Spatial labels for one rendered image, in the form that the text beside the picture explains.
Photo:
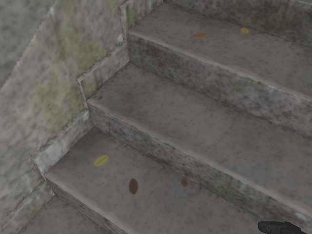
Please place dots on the robot right hand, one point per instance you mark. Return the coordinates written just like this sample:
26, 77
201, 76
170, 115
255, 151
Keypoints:
277, 227

